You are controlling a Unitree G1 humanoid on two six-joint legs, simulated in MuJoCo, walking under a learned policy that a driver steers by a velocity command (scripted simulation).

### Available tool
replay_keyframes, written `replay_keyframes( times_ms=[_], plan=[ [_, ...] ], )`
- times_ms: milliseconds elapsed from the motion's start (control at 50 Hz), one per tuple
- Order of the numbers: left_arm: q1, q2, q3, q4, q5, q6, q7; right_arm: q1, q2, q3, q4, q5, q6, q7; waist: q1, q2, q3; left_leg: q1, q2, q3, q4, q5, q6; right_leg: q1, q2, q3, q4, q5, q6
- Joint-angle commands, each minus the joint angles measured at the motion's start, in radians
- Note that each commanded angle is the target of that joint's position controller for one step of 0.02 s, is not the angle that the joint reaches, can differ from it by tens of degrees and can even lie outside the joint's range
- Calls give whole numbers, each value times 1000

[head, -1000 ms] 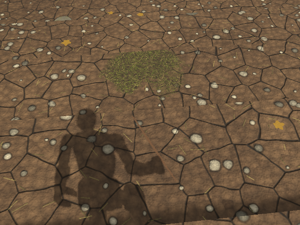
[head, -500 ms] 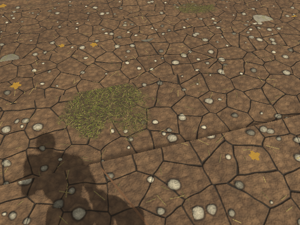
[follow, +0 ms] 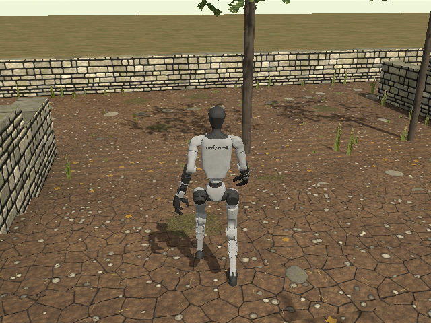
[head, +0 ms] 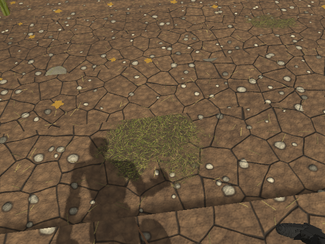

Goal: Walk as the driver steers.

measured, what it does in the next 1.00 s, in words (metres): goes down, turning left: left foot 0.16 m lower, then right foot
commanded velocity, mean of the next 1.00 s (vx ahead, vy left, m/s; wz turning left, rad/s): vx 0.50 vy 0.00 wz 0.46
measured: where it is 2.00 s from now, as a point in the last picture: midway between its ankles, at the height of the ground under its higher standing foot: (119, 172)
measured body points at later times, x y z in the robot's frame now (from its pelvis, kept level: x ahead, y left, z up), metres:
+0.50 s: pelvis +0.29 +0.04 -0.12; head +0.31 +0.04 +0.33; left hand +0.47 +0.32 -0.18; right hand +0.37 -0.23 -0.25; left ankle +0.19 +0.11 -0.85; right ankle +0.46 -0.05 -0.84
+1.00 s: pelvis +0.50 +0.12 -0.12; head +0.52 +0.14 +0.33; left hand +0.36 +0.38 -0.25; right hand +0.80 +0.02 -0.21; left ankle +0.51 +0.29 -0.82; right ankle +0.46 -0.05 -0.85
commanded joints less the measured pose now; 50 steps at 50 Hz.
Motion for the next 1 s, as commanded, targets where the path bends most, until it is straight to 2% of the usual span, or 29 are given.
replay_keyframes(
  times_ms=[20,60,80,100,120,140,160,180,200,220,240,260,300,360,460,500,520,540,560,580,600,640,680,740,860,900,920,960,1000],
  plan=[
    [41,87,18,-27,-5,10,12,-114,-16,13,-57,9,-7,6,23,-114,119,-20,24,-21,-122,1,-13,-1,-185,144,-2,309,-125],
    [37,90,17,-21,2,23,13,-31,-27,7,-19,18,-6,-8,0,-108,120,13,61,-45,-229,-35,-12,71,-202,140,147,456,-119],
    [30,102,19,-15,4,31,6,95,-42,-6,29,8,-4,-17,-63,-82,73,158,36,-2,-271,-56,0,44,-184,93,298,578,-110],
    [14,114,23,-8,5,25,-5,293,-75,-26,89,-12,0,-24,-162,-56,-28,483,6,48,-241,3,35,-108,-131,26,548,638,-94],
    [34,100,29,-11,21,-2,-21,441,-111,-37,137,-12,12,-31,-207,76,-129,852,99,-65,-64,259,101,-448,-30,-37,987,162,-35],
    [167,63,0,-44,17,-36,-43,459,-214,-46,149,-9,20,-31,-133,267,-280,1198,230,-241,256,520,190,-790,-40,65,1249,-157,0],
    [129,147,0,-83,10,-60,-56,484,-193,-54,124,20,40,-33,-197,195,-413,1243,264,-347,190,268,255,-859,-86,129,1159,-95,8],
    [9,119,-14,-169,-34,-75,-57,490,-276,-79,152,29,53,-47,-181,177,-382,1212,336,-597,-8,-381,354,-1026,-71,122,1160,-21,23],
    [-112,134,-6,-188,-24,-66,-19,390,-206,-62,119,12,56,-59,-158,-50,-288,1005,324,-693,-178,-756,302,-1018,-99,80,1115,112,22],
    [-150,160,4,-198,-33,-64,1,266,-167,-38,65,-18,30,-72,-108,-46,-202,800,363,-736,-182,-689,306,-968,-131,160,903,314,11],
    [-157,167,11,-180,3,-48,14,153,-117,-21,39,-22,9,-77,-44,-103,-83,547,300,-635,-184,-422,281,-823,-157,181,742,371,46],
    [-156,154,18,-174,40,-32,19,119,-98,-19,40,-4,12,-77,-14,-90,-3,365,212,-476,-190,-340,240,-703,-169,161,564,378,69],
    [-239,111,13,-207,61,-33,20,141,-109,-21,39,-9,6,-98,-39,-27,22,179,92,-312,-221,-213,201,-510,-146,103,278,459,94],
    [-339,55,0,-235,37,-37,-2,259,-127,-34,83,13,25,-125,-98,31,-41,173,22,-222,-203,-204,149,-292,-46,61,-22,734,88],
    [-472,101,21,-295,23,-37,-24,352,-117,-42,95,30,57,-127,-133,4,5,380,71,-402,-119,-481,117,-338,-13,105,-203,596,22],
    [-404,123,35,-291,23,-54,-33,333,-119,-41,76,23,65,-133,-78,15,-12,391,52,-426,-60,-497,92,-195,-19,105,-277,608,-25],
    [-301,157,49,-274,32,-54,-28,312,-101,-34,59,10,62,-129,-30,-5,-71,322,8,-375,64,-503,62,-11,-82,141,-264,619,-64],
    [-179,222,71,-253,47,-52,-25,389,-46,-20,50,13,51,-122,-18,-178,-178,71,-113,-255,336,-677,1,323,-250,357,-257,579,-171],
    [-75,230,82,-221,32,-37,-33,426,-53,-9,33,25,47,-123,8,-388,-274,-106,-151,-152,599,-1046,-38,442,-412,678,-353,310,-262],
    [-104,172,65,-235,12,-32,-32,379,-133,-31,34,23,46,-119,12,-279,-161,-220,-88,-145,708,-1015,-49,377,-416,711,-402,123,-239],
    [-159,151,57,-244,19,-24,-30,298,-154,-42,19,19,55,-119,8,-188,-41,-238,-56,-118,748,-920,-59,253,-383,611,-431,150,-206],
    [-263,115,44,-246,33,-20,-33,268,-131,-46,5,14,70,-116,-51,-146,50,-173,2,-108,689,-813,-75,61,-317,429,-483,332,-186],
    [-308,97,39,-238,28,-26,-42,293,-108,-48,1,19,88,-111,-87,-182,53,-91,43,-82,637,-783,-87,-30,-273,301,-538,398,-169],
    [-306,142,57,-198,31,-39,-41,239,-93,-46,-28,12,98,-113,-87,-151,56,-112,71,-92,529,-667,-97,-32,-280,193,-586,519,-185],
    [-268,194,72,-119,37,-22,-31,113,-53,-28,-64,7,67,-81,-51,-124,13,-10,56,1,291,-408,-96,17,-248,-45,-533,803,-169],
    [-230,200,74,-98,16,-13,-31,53,-49,-24,-91,12,74,-74,-25,-131,39,4,49,27,252,-456,-88,32,-258,-62,-525,755,-175],
    [-205,217,80,-84,27,-15,-31,74,-68,-33,-89,5,74,-70,-34,-131,16,-4,62,-7,346,-424,-77,83,-324,-31,-488,823,-194],
    [-205,213,79,-74,9,-8,-32,73,-84,-41,-97,10,75,-60,-49,-127,49,-105,65,-32,328,-567,-49,191,-357,-19,-436,866,-193],
    [-213,228,76,-66,-13,11,-34,38,-68,-34,-123,14,72,-56,-56,-143,80,5,-13,86,174,-820,-23,154,-308,-63,-364,962,-170]
  ],
)
Keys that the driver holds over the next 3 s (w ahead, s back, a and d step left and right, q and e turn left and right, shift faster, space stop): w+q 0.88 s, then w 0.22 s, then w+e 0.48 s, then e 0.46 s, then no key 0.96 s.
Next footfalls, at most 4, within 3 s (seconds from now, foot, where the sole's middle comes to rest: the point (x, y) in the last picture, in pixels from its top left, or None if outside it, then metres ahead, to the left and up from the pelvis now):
0.10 left None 0.23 0.12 -0.89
0.52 right None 0.49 -0.03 -0.89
1.04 left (118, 239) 0.54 0.31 -0.89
1.60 right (137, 174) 0.97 0.30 -1.05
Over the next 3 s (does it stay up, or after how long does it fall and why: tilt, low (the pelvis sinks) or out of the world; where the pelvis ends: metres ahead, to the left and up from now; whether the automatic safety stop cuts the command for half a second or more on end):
stays up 1.01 0.37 -0.28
